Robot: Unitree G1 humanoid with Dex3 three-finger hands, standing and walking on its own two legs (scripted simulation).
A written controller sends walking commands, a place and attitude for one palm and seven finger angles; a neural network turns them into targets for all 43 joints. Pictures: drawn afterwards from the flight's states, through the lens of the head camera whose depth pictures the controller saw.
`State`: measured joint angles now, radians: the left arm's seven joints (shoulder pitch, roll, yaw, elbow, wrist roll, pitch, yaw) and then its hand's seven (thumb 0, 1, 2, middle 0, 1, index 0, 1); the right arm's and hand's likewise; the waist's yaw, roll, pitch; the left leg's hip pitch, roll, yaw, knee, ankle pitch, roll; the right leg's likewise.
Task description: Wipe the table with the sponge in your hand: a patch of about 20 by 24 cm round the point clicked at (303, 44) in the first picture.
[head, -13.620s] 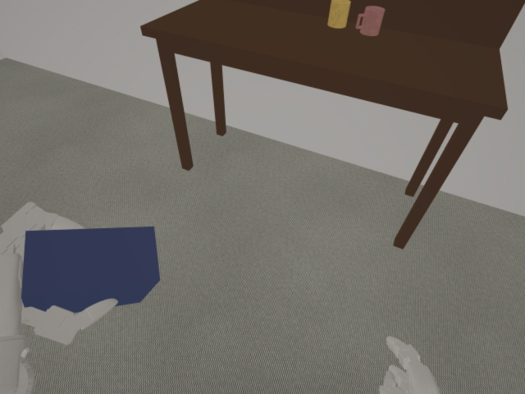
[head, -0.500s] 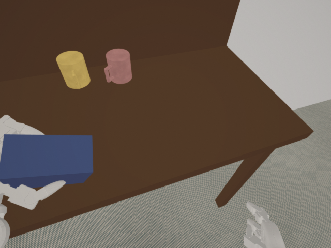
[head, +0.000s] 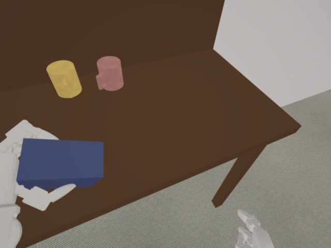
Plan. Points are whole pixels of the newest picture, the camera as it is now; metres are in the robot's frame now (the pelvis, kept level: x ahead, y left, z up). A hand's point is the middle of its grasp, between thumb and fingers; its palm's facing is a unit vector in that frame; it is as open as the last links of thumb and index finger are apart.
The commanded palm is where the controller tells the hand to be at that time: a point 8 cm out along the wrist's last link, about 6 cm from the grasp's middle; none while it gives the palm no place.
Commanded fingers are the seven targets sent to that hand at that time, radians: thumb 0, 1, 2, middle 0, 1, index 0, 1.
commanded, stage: come to a stop and stand still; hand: left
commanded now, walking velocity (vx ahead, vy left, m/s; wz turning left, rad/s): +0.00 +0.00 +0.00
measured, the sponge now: (74, 166) +0.24 +0.20 +0.13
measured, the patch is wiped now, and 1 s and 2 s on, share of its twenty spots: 0.00 0.00 0.00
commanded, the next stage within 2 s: look again from close up in 0.48 s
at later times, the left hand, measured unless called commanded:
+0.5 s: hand (34, 151) +0.25 +0.27 +0.15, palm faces +0.38 -0.85 -0.36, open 10.7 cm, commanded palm +0.19 +0.30 +0.18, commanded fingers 0.00 0.10 1.30 -1.20 -1.60 -1.20 -1.60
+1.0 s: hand (40, 155) +0.24 +0.25 +0.16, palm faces +0.37 -0.85 -0.38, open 10.7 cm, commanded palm +0.18 +0.29 +0.18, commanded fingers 0.00 0.10 1.30 -1.20 -1.60 -1.20 -1.60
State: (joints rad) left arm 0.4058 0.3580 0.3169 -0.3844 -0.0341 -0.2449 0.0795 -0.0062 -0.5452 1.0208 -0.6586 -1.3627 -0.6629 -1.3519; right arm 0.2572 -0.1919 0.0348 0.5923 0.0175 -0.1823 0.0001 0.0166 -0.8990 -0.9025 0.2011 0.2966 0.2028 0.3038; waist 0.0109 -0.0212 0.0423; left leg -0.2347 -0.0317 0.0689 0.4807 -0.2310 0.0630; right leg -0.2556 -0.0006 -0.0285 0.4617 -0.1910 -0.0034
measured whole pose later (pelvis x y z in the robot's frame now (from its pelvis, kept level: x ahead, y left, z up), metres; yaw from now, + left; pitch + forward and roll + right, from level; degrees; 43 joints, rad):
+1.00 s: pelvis +0.02 +0.00 +0.00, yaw +1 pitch -1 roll -1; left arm 0.45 0.37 0.34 -0.47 -0.04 -0.18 0.11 -0.01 -0.54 1.02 -0.66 -1.36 -0.66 -1.35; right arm 0.21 -0.20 0.01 0.58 0.02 -0.12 -0.03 0.02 -0.90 -0.90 0.20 0.30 0.20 0.30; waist 0.01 -0.02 0.06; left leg -0.19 -0.03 0.05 0.45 -0.25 0.06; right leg -0.19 0.00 -0.05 0.39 -0.19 0.00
